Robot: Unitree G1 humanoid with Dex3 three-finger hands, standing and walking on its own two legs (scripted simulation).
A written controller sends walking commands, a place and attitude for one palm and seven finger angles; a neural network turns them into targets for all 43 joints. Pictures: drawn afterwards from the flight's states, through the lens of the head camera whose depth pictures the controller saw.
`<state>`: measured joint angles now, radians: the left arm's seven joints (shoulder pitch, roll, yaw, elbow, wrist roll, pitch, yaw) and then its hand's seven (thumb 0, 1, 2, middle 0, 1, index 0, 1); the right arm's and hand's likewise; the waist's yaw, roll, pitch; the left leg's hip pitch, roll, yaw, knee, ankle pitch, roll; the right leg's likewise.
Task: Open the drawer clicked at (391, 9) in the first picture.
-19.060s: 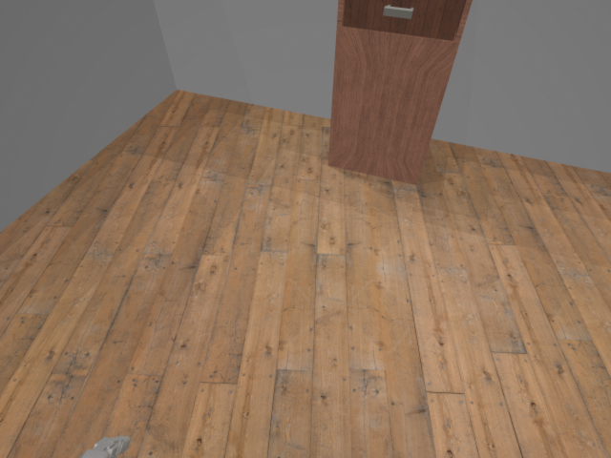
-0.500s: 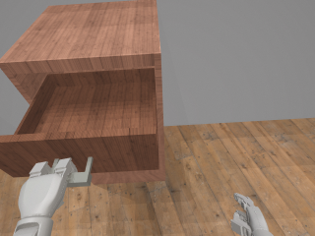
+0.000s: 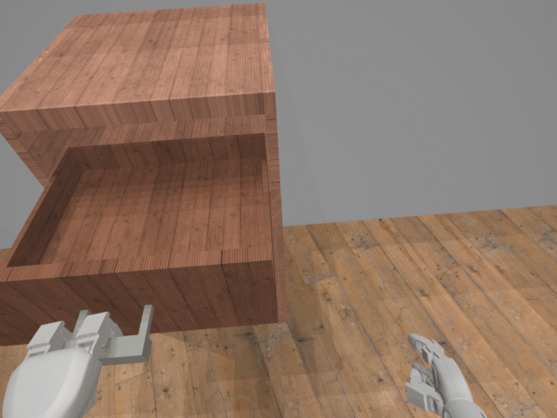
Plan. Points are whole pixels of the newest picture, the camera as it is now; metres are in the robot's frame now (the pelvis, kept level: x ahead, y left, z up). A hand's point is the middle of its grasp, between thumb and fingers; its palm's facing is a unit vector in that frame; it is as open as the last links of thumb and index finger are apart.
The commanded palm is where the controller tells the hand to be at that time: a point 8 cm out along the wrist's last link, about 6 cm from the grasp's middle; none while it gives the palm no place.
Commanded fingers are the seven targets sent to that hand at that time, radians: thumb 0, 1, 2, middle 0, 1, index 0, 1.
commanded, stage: pull the drawer open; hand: left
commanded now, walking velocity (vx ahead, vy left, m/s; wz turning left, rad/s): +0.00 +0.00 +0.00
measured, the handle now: (111, 333) +0.21 +0.25 +0.05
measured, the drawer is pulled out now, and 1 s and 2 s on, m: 0.30 0.30 0.30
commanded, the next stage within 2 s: open the thumb to release the handle in 0.12 s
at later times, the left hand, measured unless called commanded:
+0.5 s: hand (73, 384) +0.15 +0.28 +0.03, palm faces +0.04 -0.07 -1.00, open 7.6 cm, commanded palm +0.12 +0.27 +0.09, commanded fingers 0.00 -0.15 0.45 -0.32 -1.24 -0.32 -1.24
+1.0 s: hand (87, 387) +0.15 +0.26 +0.03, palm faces +0.05 -0.07 -1.00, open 13.8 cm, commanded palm +0.13 +0.26 +0.08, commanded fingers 0.00 -0.50 0.30 -0.30 -1.20 -0.30 -1.20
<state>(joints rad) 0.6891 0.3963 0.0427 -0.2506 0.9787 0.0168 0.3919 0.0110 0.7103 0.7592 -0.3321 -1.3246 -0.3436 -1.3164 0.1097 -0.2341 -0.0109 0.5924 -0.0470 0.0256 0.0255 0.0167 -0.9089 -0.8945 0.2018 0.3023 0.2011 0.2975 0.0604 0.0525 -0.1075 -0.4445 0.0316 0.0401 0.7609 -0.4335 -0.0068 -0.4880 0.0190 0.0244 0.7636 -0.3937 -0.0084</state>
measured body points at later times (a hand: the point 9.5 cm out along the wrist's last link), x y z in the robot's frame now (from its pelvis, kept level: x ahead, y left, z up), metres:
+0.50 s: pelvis -0.01 +0.00 +0.00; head +0.01 -0.02 +0.45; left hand +0.14 +0.28 +0.09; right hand +0.21 -0.20 -0.10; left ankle -0.03 +0.12 -0.71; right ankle -0.01 -0.12 -0.71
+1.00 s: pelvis -0.02 +0.00 +0.00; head +0.00 -0.03 +0.45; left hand +0.14 +0.26 +0.08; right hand +0.21 -0.20 -0.10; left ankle -0.03 +0.12 -0.71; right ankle -0.01 -0.12 -0.71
